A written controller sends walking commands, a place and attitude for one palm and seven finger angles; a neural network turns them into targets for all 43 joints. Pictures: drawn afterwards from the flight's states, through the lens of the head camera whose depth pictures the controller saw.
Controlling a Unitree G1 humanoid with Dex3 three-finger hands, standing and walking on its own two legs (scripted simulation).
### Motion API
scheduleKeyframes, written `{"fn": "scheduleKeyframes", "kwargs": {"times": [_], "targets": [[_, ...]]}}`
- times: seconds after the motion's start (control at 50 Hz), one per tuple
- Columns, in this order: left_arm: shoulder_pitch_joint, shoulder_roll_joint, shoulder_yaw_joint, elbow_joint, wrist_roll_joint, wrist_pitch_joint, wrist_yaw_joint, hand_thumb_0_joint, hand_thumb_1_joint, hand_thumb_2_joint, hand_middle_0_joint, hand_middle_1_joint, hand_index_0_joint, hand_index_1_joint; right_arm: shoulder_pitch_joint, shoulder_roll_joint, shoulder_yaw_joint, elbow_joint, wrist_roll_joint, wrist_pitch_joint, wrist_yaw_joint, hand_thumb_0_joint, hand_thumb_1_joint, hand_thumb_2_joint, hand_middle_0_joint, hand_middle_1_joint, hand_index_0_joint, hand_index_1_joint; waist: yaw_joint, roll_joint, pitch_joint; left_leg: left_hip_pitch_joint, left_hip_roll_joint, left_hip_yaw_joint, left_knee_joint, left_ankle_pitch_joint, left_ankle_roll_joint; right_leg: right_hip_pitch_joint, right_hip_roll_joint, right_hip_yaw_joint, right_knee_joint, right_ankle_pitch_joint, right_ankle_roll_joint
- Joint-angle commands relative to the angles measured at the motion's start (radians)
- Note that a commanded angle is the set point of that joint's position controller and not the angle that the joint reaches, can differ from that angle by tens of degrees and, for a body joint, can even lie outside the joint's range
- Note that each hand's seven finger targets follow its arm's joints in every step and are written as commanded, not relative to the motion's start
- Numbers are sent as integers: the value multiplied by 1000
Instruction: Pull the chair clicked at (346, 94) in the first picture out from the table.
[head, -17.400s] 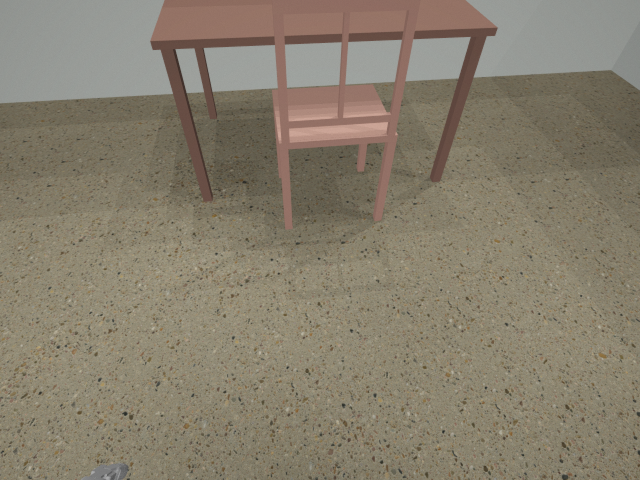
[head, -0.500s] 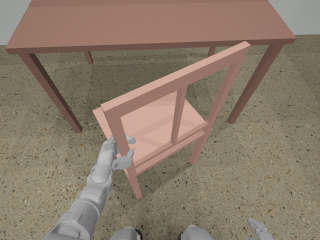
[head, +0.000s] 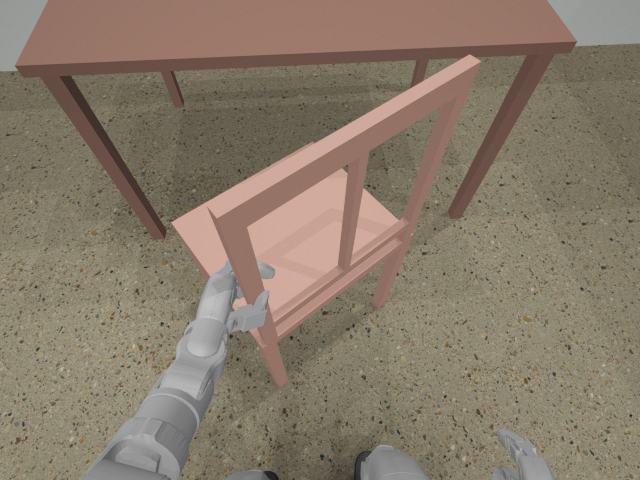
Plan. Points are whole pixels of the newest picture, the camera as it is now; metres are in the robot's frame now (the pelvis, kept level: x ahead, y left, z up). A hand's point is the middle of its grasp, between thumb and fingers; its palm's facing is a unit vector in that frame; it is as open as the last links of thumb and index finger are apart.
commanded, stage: step backward, pulling the chair out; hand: left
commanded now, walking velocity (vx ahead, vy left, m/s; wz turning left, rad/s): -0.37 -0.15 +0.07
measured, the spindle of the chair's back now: (350, 220) +0.49 -0.05 -0.07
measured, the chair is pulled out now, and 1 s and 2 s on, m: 0.25 0.42 0.55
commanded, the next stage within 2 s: stop walking, hand still on the chair in 1.32 s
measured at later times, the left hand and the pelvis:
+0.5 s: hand (253, 380) +0.24 +0.09 -0.06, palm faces -0.16 -0.97 -0.20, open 5.9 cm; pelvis -0.09 +0.00 +0.00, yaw +1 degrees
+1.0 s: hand (243, 461) +0.15 +0.09 -0.06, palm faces -0.13 -0.96 -0.24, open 6.1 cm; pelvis -0.18 -0.01 +0.00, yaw +0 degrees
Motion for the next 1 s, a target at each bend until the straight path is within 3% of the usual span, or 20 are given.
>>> {"fn": "scheduleKeyframes", "kwargs": {"times": [0.0, 0.06, 0.1, 0.12, 0.16, 0.3, 0.34, 0.38, 0.42, 0.46, 0.5, 0.54, 0.6, 0.66, 0.74, 0.8, 0.82, 0.86, 0.92, 0.98], "targets": [[-229, 32, 16, -194, 7, -114, -16, 0, 900, 900, -500, -1450, -500, -1450, 36, -116, -38, -77, -9, -39, 24, 0, -900, -900, 200, 300, 200, 300, 15, 149, -412, 278, 274, -182, 31, 902, 103, 172, -6, 34, -79, 131, -24], [-261, 89, 43, -179, 17, -140, -16, 0, 900, 900, -500, -1450, -500, -1450, 43, -111, -38, -67, -3, -40, 20, 0, -900, -900, 200, 300, 200, 300, 0, 118, -464, 184, 189, -78, 70, 695, 28, 346, -79, 72, -165, 600, -44], [-215, 159, 107, -133, -6, -142, -7, 0, 900, 900, -500, -1450, -500, -1450, 25, -115, -48, -74, 17, -41, -4, 0, -900, -900, 200, 300, 200, 300, 11, -108, -523, -6, 58, -7, 206, 80, -22, 501, -227, 179, -145, 970, -119], [-200, 142, 93, -119, -8, -129, -13, 0, 900, 900, -500, -1450, -500, -1450, -10, -106, -37, -85, 19, -42, -8, 0, -900, -900, 200, 300, 200, 300, 32, -146, -503, -71, 18, -44, 285, -169, -17, 460, -290, 202, -177, 923, -147], [-184, 137, 105, -116, -3, -104, -10, 0, 900, 900, -500, -1450, -500, -1450, -36, -88, -17, -78, 11, -45, -12, 0, -900, -900, 200, 300, 200, 300, 45, -135, -469, -122, 12, -98, 341, -244, -11, 429, -327, 200, -179, 832, -166], [-154, 62, 32, -188, -28, -36, -6, 0, 900, 900, -500, -1450, -500, -1450, -13, -110, -4, -90, 14, -9, -39, 0, -900, -900, 200, 300, 200, 300, 22, -152, -464, 39, 55, -35, -55, 51, -1, 407, -213, 78, -137, 639, -75], [-182, 28, -7, -240, -32, -41, -14, 0, 900, 900, -500, -1450, -500, -1450, -13, -141, -24, -116, 14, 3, -37, 0, -900, -900, 200, 300, 200, 300, 23, -27, -448, 134, 170, -102, -132, 395, 52, 297, -72, 18, -100, 384, 7], [-252, 0, -33, -304, -19, -63, -23, 0, 900, 900, -500, -1450, -500, -1450, -50, -112, -15, -139, -10, 10, -22, 0, -900, -900, 200, 300, 200, 300, 26, 255, -426, 87, 265, -165, -169, 492, 110, 239, -17, -4, 79, 79, 15], [-239, -4, -18, -246, -11, -68, -18, 0, 900, 900, -500, -1450, -500, -1450, -28, -98, -19, -111, -15, 1, -2, 0, -900, -900, 200, 300, 200, 300, 34, 256, -378, 109, 313, -207, -123, 631, 153, 145, -1, 14, 138, -174, -8], [-258, -3, -17, -210, -2, -88, -15, 0, 900, 900, -500, -1450, -500, -1450, 27, -112, -33, -82, -6, -20, 17, 0, -900, -900, 200, 300, 200, 300, 20, 189, -411, 321, 294, -180, 6, 891, 133, 110, -2, 17, -46, -37, -17], [-286, 15, -15, -179, 11, -111, -19, 0, 900, 900, -500, -1450, -500, -1450, 40, -114, -34, -65, -6, -31, 22, 0, -900, -900, 200, 300, 200, 300, 7, 133, -429, 319, 249, -144, 52, 866, 91, 187, -9, 23, -165, 186, -18], [-301, 65, 7, -164, 18, -129, -19, 0, 900, 900, -500, -1450, -500, -1450, 26, -108, -31, -68, -5, -26, 14, 0, -900, -900, 200, 300, 200, 300, 4, 128, -428, 192, 191, -65, 46, 635, 39, 292, -70, 56, -186, 483, -30], [-241, 144, 76, -100, -14, -131, -11, 0, 900, 900, -500, -1450, -500, -1450, 3, -111, -40, -78, 20, -31, -16, 0, -900, -900, 200, 300, 200, 300, 21, -142, -498, -13, 39, -10, 219, -40, -15, 431, -248, 170, -186, 853, -116], [-198, 113, 79, -80, -8, -103, -12, 0, 900, 900, -500, -1450, -500, -1450, -26, -89, -13, -75, 11, -39, -21, 0, -900, -900, 200, 300, 200, 300, 41, -178, -445, -95, 17, -88, 288, -192, -7, 390, -292, 159, -197, 710, -149], [-179, 83, 53, -130, -25, -83, -10, 0, 900, 900, -500, -1450, -500, -1450, -4, -109, -8, -73, 8, -33, -36, 0, -900, -900, 200, 300, 200, 300, 27, -155, -456, 11, 57, -53, -19, 70, -1, 413, -206, 83, -125, 656, -82], [-198, 36, 4, -198, -30, -88, -16, 0, 900, 900, -500, -1450, -500, -1450, 2, -132, -23, -109, 8, -14, -27, 0, -900, -900, 200, 300, 200, 300, 23, 45, -429, 147, 212, -146, -106, 565, 76, 266, -27, 12, -51, 333, 10], [-240, 14, -18, -239, -23, -95, -24, 0, 900, 900, -500, -1450, -500, -1450, -20, -113, -15, -118, -6, -10, -20, 0, -900, -900, 200, 300, 200, 300, 20, 196, -433, 137, 253, -185, -119, 643, 103, 239, -20, 10, 42, 199, 10], [-242, 30, 6, -232, -11, -94, -21, 0, 900, 900, -500, -1450, -500, -1450, -17, -102, -21, -103, -19, -13, 0, 0, -900, -900, 200, 300, 200, 300, 30, 273, -404, 130, 315, -224, -128, 673, 149, 151, -1, 25, 143, -181, -8], [-231, 34, 12, -213, -6, -113, -18, 0, 900, 900, -500, -1450, -500, -1450, 37, -112, -34, -79, -7, -30, 20, 0, -900, -900, 200, 300, 200, 300, 16, 195, -418, 317, 298, -210, -10, 870, 148, 122, 13, 29, -51, -79, -12], [-238, 86, 34, -188, 14, -130, -24, 0, 900, 900, -500, -1450, -500, -1450, 40, -120, -33, -68, -7, -39, 26, 0, -900, -900, 200, 300, 200, 300, 15, 175, -420, 259, 235, -153, 48, 765, 97, 251, -7, 37, -220, 222, -15]]}}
